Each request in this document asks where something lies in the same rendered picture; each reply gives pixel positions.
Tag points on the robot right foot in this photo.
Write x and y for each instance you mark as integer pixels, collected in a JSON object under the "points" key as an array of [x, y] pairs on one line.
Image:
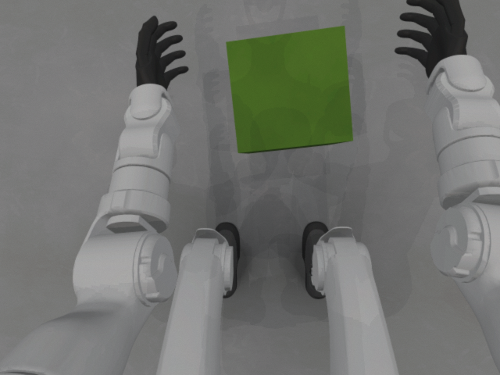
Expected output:
{"points": [[312, 233]]}

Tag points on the right robot upper arm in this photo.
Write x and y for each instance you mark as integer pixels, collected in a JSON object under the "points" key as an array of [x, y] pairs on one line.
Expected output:
{"points": [[466, 247]]}

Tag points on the carton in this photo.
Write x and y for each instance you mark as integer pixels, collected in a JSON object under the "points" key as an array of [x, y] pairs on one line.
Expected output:
{"points": [[290, 90]]}

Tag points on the robot foot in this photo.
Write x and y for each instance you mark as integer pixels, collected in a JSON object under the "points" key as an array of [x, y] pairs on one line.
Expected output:
{"points": [[230, 232], [312, 233]]}

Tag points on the robot left foot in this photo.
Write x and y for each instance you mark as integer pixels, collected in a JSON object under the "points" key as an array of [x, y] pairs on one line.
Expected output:
{"points": [[230, 232]]}

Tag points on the left robot forearm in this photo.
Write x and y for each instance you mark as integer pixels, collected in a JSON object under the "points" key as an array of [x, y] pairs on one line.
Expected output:
{"points": [[141, 176]]}

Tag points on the right robot hand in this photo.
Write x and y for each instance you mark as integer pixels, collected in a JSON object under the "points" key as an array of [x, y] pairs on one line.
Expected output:
{"points": [[447, 38]]}

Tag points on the right robot forearm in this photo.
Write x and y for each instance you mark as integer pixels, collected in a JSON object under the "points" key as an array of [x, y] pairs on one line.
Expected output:
{"points": [[466, 131]]}

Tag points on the left robot hand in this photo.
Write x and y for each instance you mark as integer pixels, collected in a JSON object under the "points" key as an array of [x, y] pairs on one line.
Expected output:
{"points": [[150, 67]]}

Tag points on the left robot upper arm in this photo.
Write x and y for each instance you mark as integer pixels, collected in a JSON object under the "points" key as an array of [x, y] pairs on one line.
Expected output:
{"points": [[118, 280]]}

